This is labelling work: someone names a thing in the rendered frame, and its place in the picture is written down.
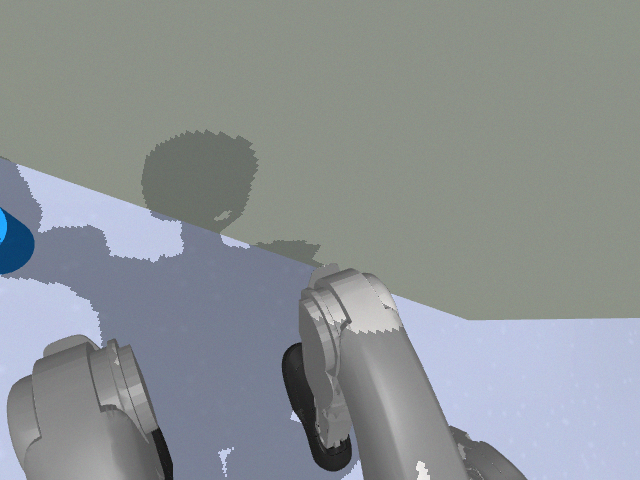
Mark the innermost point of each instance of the right robot hand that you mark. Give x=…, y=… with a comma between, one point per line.
x=483, y=461

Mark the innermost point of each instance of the mug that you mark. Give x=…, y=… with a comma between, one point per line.
x=16, y=243

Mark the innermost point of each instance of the right robot foot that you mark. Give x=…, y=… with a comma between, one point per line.
x=302, y=402

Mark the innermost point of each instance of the left robot foot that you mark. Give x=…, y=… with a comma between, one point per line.
x=163, y=453

